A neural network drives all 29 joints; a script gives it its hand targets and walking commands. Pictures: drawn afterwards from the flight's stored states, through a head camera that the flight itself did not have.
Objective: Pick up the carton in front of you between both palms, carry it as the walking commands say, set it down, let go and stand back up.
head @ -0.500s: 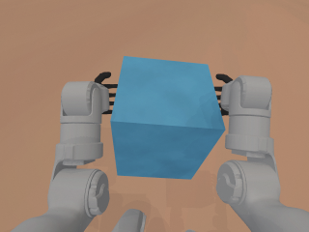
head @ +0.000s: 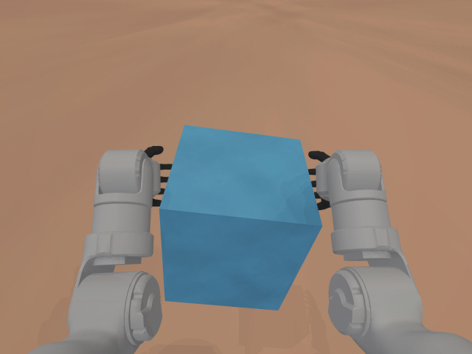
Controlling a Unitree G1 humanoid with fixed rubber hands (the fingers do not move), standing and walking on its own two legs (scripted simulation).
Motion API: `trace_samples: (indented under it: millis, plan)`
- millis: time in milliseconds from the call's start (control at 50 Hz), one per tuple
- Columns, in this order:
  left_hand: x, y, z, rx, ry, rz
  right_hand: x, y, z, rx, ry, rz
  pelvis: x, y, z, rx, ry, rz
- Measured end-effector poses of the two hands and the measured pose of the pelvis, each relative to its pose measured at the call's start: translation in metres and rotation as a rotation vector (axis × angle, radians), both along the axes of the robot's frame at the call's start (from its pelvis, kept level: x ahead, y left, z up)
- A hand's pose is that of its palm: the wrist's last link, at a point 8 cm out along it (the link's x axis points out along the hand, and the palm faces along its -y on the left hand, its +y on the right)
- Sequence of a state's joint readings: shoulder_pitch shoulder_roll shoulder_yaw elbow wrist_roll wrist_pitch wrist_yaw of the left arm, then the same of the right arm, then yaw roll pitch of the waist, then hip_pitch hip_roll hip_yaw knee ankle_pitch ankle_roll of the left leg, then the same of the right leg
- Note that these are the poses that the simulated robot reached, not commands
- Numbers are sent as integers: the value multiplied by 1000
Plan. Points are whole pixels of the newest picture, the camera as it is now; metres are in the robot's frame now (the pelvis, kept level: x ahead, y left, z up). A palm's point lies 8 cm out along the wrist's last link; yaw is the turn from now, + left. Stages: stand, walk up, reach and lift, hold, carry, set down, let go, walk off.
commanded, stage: carry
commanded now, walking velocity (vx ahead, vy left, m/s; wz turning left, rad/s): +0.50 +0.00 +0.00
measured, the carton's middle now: (232, 220) +0.36 +0.00 +0.05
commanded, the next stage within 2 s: none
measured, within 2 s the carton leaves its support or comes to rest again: neither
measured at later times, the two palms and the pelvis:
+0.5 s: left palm (178, 117) +0.60 +0.11 +0.10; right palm (304, 122) +0.61 -0.19 +0.09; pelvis +0.30 -0.04 +0.01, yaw +2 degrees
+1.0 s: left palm (178, 60) +0.89 +0.13 +0.11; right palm (277, 63) +0.89 -0.16 +0.11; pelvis +0.61 -0.02 +0.00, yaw +0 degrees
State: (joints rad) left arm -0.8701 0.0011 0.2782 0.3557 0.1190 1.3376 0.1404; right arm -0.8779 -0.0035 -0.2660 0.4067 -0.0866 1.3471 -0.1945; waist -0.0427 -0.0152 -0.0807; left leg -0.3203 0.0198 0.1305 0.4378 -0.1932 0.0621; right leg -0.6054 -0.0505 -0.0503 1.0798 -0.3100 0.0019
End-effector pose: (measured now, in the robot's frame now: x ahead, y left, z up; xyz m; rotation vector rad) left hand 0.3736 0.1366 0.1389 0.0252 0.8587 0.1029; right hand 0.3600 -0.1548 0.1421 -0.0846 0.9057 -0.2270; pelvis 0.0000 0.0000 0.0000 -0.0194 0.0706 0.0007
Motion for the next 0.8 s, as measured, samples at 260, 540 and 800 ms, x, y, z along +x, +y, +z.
trace_samples:
  millis: [260, 540, 800]
  plan:
    - [142, -28, -20, 27, -95, 73, 162, -28, -30, 57, -94, 37, 162, -42, -12, 7, 11, 15]
    - [249, -24, -31, 0, -164, 121, 267, -24, -49, 126, -162, -20, 327, -35, 5, 26, 9, 28]
    - [388, 8, -60, -27, -81, 65, 397, 7, -59, 38, -86, -24, 491, 0, 0, 11, -2, -13]
